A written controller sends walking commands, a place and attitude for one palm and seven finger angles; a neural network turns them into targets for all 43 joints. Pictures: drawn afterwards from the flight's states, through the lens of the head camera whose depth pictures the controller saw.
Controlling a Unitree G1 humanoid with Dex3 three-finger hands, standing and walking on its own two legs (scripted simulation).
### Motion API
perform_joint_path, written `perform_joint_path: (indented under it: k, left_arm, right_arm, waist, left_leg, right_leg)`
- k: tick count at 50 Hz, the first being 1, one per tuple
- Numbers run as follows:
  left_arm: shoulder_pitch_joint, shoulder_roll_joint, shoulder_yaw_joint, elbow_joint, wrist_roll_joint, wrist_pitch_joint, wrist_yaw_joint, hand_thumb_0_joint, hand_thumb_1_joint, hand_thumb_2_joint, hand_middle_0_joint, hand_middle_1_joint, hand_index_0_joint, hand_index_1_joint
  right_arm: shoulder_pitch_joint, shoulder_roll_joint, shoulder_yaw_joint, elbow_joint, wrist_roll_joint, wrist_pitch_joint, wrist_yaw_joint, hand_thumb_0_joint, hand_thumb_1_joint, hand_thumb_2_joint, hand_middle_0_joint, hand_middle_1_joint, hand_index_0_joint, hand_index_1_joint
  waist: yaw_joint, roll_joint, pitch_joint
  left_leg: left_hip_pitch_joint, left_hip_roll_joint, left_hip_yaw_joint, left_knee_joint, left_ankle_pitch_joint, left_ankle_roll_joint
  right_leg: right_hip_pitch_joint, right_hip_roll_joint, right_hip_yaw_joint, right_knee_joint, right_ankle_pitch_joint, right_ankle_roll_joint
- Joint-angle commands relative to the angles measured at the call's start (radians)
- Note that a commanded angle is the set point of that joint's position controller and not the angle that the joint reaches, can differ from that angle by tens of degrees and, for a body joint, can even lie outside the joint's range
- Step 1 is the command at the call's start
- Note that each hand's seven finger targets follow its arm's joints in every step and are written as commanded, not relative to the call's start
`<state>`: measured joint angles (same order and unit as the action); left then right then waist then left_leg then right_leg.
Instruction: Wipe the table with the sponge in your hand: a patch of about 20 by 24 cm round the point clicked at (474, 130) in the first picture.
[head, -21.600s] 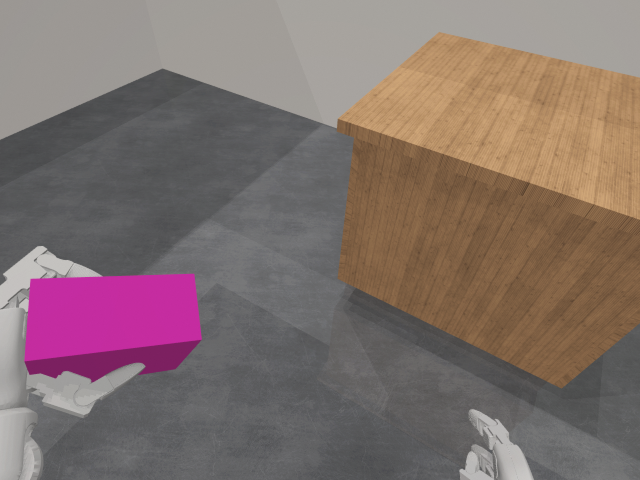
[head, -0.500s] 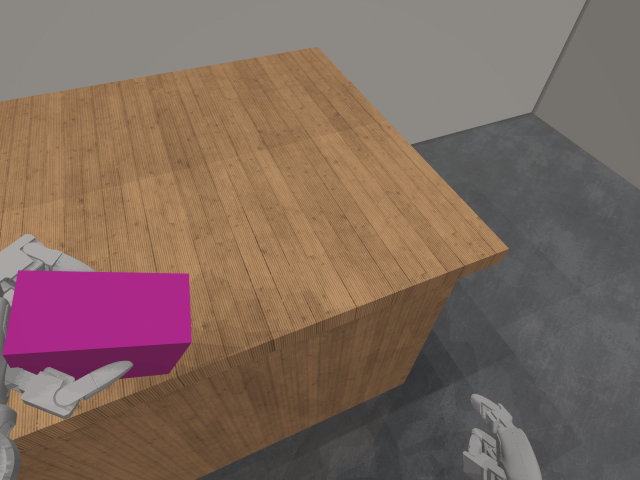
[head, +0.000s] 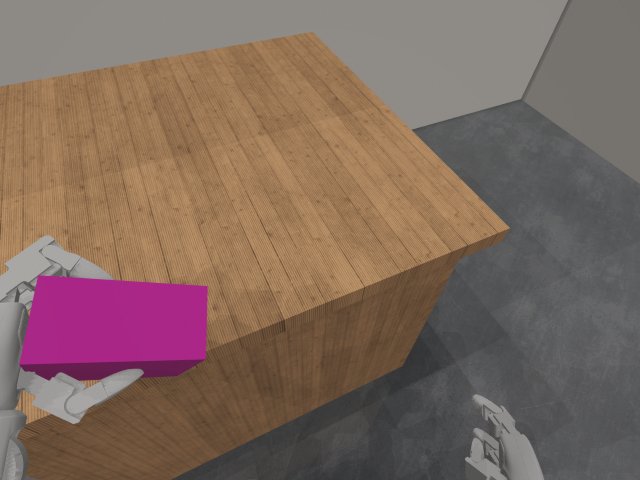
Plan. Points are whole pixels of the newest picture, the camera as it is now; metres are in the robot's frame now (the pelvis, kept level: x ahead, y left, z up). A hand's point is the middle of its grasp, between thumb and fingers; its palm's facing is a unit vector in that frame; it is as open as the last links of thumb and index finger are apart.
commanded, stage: come to a stop and stand still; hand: left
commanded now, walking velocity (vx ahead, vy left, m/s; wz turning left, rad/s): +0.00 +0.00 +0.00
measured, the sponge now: (145, 334) +0.22 +0.19 +0.13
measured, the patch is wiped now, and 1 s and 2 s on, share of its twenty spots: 0.00 0.00 0.00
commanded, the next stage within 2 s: look again from close up in 0.80 s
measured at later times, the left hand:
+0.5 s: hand out of the picture +0.22 +0.31 +0.17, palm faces +0.40 -0.85 -0.35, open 10.5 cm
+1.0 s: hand out of the picture +0.22 +0.30 +0.17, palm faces +0.37 -0.84 -0.39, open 10.5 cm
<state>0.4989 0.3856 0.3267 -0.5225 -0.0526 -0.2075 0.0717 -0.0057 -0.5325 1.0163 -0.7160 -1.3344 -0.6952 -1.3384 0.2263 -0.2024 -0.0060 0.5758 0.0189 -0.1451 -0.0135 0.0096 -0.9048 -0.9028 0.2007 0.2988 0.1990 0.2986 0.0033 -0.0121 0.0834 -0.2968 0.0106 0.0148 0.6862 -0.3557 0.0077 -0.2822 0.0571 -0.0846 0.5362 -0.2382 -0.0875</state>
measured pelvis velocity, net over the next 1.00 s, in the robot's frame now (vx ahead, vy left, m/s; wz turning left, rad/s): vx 0.01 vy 0.06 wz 0.00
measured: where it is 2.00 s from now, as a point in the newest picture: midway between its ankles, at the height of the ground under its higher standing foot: outside the picture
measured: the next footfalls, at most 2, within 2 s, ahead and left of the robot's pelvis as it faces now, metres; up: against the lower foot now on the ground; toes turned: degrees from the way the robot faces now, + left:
none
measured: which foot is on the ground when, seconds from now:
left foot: down 0.00-1.00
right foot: down 0.00-1.00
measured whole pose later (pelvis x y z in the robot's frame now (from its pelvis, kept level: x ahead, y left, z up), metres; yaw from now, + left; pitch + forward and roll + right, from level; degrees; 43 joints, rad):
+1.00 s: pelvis +0.01 +0.06 +0.01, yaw +0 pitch -2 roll -1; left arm 0.44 0.37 0.35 -0.48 -0.04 -0.21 0.09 -0.01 -0.53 1.02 -0.71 -1.33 -0.69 -1.34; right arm 0.21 -0.20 0.02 0.58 0.01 -0.12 -0.02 0.01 -0.90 -0.90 0.20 0.30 0.20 0.30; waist 0.03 -0.02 0.06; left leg -0.17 -0.07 0.02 0.44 -0.24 0.07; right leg -0.20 0.00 -0.05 0.39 -0.16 0.00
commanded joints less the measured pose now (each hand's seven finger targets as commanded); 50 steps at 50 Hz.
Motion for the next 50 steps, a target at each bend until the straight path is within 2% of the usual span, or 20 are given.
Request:
perform_joint_path:
  k: [1,3,4,6,9,10,13,15,18,20,26,32,35,36,39,40,41,45,46,50]
  left_arm:
    - [-0.139,0.182,0.221,-0.145,-0.023,-0.076,0.079,0.000,0.100,1.300,-1.200,-1.600,-1.200,-1.600]
    - [-0.155,0.143,0.173,-0.094,-0.016,-0.080,0.070,0.000,0.100,1.300,-1.200,-1.600,-1.200,-1.600]
    - [-0.170,0.119,0.137,-0.091,-0.007,-0.078,0.063,0.000,0.100,1.300,-1.200,-1.600,-1.200,-1.600]
    - [-0.179,0.078,0.070,-0.074,0.005,-0.061,0.051,0.000,0.100,1.300,-1.200,-1.600,-1.200,-1.600]
    - [-0.238,0.083,0.045,-0.088,0.027,-0.055,0.048,0.000,0.100,1.300,-1.200,-1.600,-1.200,-1.600]
    - [-0.259,0.100,0.057,-0.125,0.028,-0.055,0.049,0.000,0.100,1.300,-1.200,-1.600,-1.200,-1.600]
    - [-0.249,0.130,0.097,-0.127,0.030,-0.061,0.053,0.000,0.100,1.300,-1.200,-1.600,-1.200,-1.600]
    - [-0.255,0.176,0.144,-0.171,0.030,-0.070,0.057,0.000,0.100,1.300,-1.200,-1.600,-1.200,-1.600]
    - [-0.238,0.149,0.134,-0.162,0.025,-0.082,0.053,0.000,0.100,1.300,-1.200,-1.600,-1.200,-1.600]
    - [-0.229,0.156,0.141,-0.174,0.024,-0.087,0.050,0.000,0.100,1.300,-1.200,-1.600,-1.200,-1.600]
    - [-0.193,0.090,0.075,-0.117,0.016,-0.079,0.038,0.000,0.100,1.300,-1.200,-1.600,-1.200,-1.600]
    - [-0.184,0.129,0.105,-0.164,0.013,-0.074,0.038,0.000,0.100,1.300,-1.200,-1.600,-1.200,-1.600]
    - [-0.179,0.166,0.147,-0.205,0.012,-0.075,0.045,0.000,0.100,1.300,-1.200,-1.600,-1.200,-1.600]
    - [-0.164,0.137,0.122,-0.193,0.006,-0.078,0.041,0.000,0.100,1.300,-1.200,-1.600,-1.200,-1.600]
    - [-0.154,0.154,0.135,-0.212,0.006,-0.081,0.041,0.000,0.100,1.300,-1.200,-1.600,-1.200,-1.600]
    - [-0.139,0.169,0.158,-0.215,0.006,-0.077,0.048,0.000,0.100,1.300,-1.200,-1.600,-1.200,-1.600]
    - [-0.124,0.125,0.119,-0.184,-0.001,-0.077,0.041,0.000,0.100,1.300,-1.200,-1.600,-1.200,-1.600]
    - [-0.113,0.143,0.140,-0.173,0.003,-0.070,0.049,0.000,0.100,1.300,-1.200,-1.600,-1.200,-1.600]
    - [-0.105,0.111,0.111,-0.144,-0.002,-0.069,0.044,0.000,0.100,1.300,-1.200,-1.600,-1.200,-1.600]
    - [-0.138,0.140,0.128,-0.171,0.005,-0.065,0.051,0.000,0.100,1.300,-1.200,-1.600,-1.200,-1.600]
  right_arm:
    - [-0.082,-0.097,-0.019,-0.129,-0.010,-0.065,-0.023,0.000,-0.900,-0.900,0.200,0.300,0.200,0.300]
    - [-0.087,-0.118,-0.025,-0.121,-0.013,-0.079,-0.027,0.000,-0.900,-0.900,0.200,0.300,0.200,0.300]
    - [-0.084,-0.132,-0.029,-0.122,-0.009,-0.079,-0.024,0.000,-0.900,-0.900,0.200,0.300,0.200,0.300]
    - [-0.093,-0.131,-0.022,-0.128,-0.005,-0.077,-0.020,0.000,-0.900,-0.900,0.200,0.300,0.200,0.300]
    - [-0.104,-0.132,-0.020,-0.134,-0.004,-0.074,-0.014,0.000,-0.900,-0.900,0.200,0.300,0.200,0.300]
    - [-0.119,-0.130,-0.019,-0.135,-0.002,-0.076,-0.013,0.000,-0.900,-0.900,0.200,0.300,0.200,0.300]
    - [-0.110,-0.131,-0.020,-0.145,-0.010,-0.067,-0.013,0.000,-0.900,-0.900,0.200,0.300,0.200,0.300]
    - [-0.124,-0.131,-0.020,-0.147,-0.009,-0.066,-0.014,0.000,-0.900,-0.900,0.200,0.300,0.200,0.300]
    - [-0.108,-0.123,-0.018,-0.155,-0.012,-0.062,-0.014,0.000,-0.900,-0.900,0.200,0.300,0.200,0.300]
    - [-0.116,-0.121,-0.017,-0.154,-0.011,-0.066,-0.013,0.000,-0.900,-0.900,0.200,0.300,0.200,0.300]
    - [-0.087,-0.128,-0.024,-0.141,-0.011,-0.055,-0.007,0.000,-0.900,-0.900,0.200,0.300,0.200,0.300]
    - [-0.094,-0.131,-0.034,-0.154,-0.008,-0.037,-0.005,0.000,-0.900,-0.900,0.200,0.300,0.200,0.300]
    - [-0.117,-0.128,-0.031,-0.156,-0.004,-0.034,-0.010,0.000,-0.900,-0.900,0.200,0.300,0.200,0.300]
    - [-0.106,-0.125,-0.026,-0.155,-0.011,-0.029,-0.010,0.000,-0.900,-0.900,0.200,0.300,0.200,0.300]
    - [-0.099,-0.127,-0.035,-0.161,-0.008,-0.031,-0.009,0.000,-0.900,-0.900,0.200,0.300,0.200,0.300]
    - [-0.115,-0.122,-0.030,-0.158,-0.005,-0.032,-0.013,0.000,-0.900,-0.900,0.200,0.300,0.200,0.300]
    - [-0.103,-0.124,-0.026,-0.157,-0.010,-0.026,-0.011,0.000,-0.900,-0.900,0.200,0.300,0.200,0.300]
    - [-0.112,-0.125,-0.031,-0.155,-0.002,-0.028,-0.016,0.000,-0.900,-0.900,0.200,0.300,0.200,0.300]
    - [-0.098,-0.130,-0.029,-0.150,-0.009,-0.021,-0.016,0.000,-0.900,-0.900,0.200,0.300,0.200,0.300]
    - [-0.121,-0.127,-0.031,-0.152,0.000,-0.025,-0.023,0.000,-0.900,-0.900,0.200,0.300,0.200,0.300]
  waist:
    - [0.004,0.016,-0.171]
    - [0.019,0.075,-0.172]
    - [0.025,0.082,-0.182]
    - [0.022,0.130,-0.160]
    - [0.026,0.061,-0.114]
    - [0.025,0.078,-0.114]
    - [0.028,0.047,-0.121]
    - [0.027,0.101,-0.119]
    - [0.027,0.134,-0.125]
    - [0.024,0.166,-0.138]
    - [0.019,0.091,-0.172]
    - [0.021,0.095,-0.190]
    - [0.022,0.112,-0.203]
    - [0.023,0.109,-0.196]
    - [0.024,0.133,-0.197]
    - [0.024,0.126,-0.207]
    - [0.023,0.120,-0.189]
    - [0.020,0.093,-0.192]
    - [0.020,0.078,-0.183]
    - [0.018,0.076,-0.188]
  left_leg:
    - [0.089,0.003,-0.032,-0.209,0.081,0.014]
    - [0.123,0.053,-0.084,-0.303,0.161,0.036]
    - [0.095,0.079,-0.108,-0.314,0.180,0.049]
    - [0.053,0.113,-0.141,-0.356,0.178,0.057]
    - [-0.035,0.112,-0.136,-0.382,0.100,0.052]
    - [-0.010,0.098,-0.120,-0.387,0.096,0.044]
    - [-0.040,0.085,-0.132,-0.401,0.036,0.040]
    - [-0.036,0.075,-0.129,-0.415,0.006,0.033]
    - [-0.065,0.080,-0.139,-0.430,0.005,0.032]
    - [-0.026,0.076,-0.137,-0.430,0.063,0.017]
    - [0.083,0.076,-0.129,-0.383,0.354,-0.043]
    - [0.107,0.080,-0.127,-0.357,0.488,-0.072]
    - [0.110,0.072,-0.120,-0.353,0.485,-0.077]
    - [0.097,0.074,-0.127,-0.361,0.482,-0.077]
    - [0.090,0.084,-0.124,-0.355,0.464,-0.074]
    - [0.107,0.078,-0.122,-0.353,0.472,-0.078]
    - [0.083,0.076,-0.125,-0.365,0.442,-0.074]
    - [0.080,0.073,-0.118,-0.360,0.383,-0.067]
    - [0.059,0.069,-0.120,-0.370,0.362,-0.064]
    - [0.067,0.065,-0.113,-0.365,0.293,-0.043]
  right_leg:
    - [0.055,-0.240,0.282,-0.235,0.000,-0.002]
    - [0.073,-0.142,0.204,-0.181,-0.019,0.055]
    - [0.113,-0.121,0.185,-0.167,0.007,0.079]
    - [0.144,-0.108,0.144,-0.128,0.064,0.086]
    - [0.191,-0.104,0.138,-0.133,0.054,0.084]
    - [0.177,-0.094,0.132,-0.144,0.060,0.081]
    - [0.209,-0.094,0.132,-0.166,0.026,0.076]
    - [0.205,-0.087,0.129,-0.169,0.019,0.072]
    - [0.249,-0.080,0.115,-0.152,0.064,0.071]
    - [0.238,-0.075,0.104,-0.141,0.112,0.070]
    - [0.201,-0.068,0.076,-0.132,0.194,0.073]
    - [0.211,-0.075,0.068,-0.121,0.210,0.070]
    - [0.225,-0.077,0.074,-0.112,0.232,0.068]
    - [0.227,-0.076,0.065,-0.114,0.210,0.069]
    - [0.235,-0.085,0.072,-0.115,0.205,0.068]
    - [0.229,-0.083,0.073,-0.115,0.211,0.067]
    - [0.230,-0.080,0.069,-0.122,0.195,0.069]
    - [0.235,-0.093,0.086,-0.135,0.223,0.066]
    - [0.240,-0.088,0.080,-0.138,0.212,0.068]
    - [0.237,-0.104,0.109,-0.152,0.221,0.065]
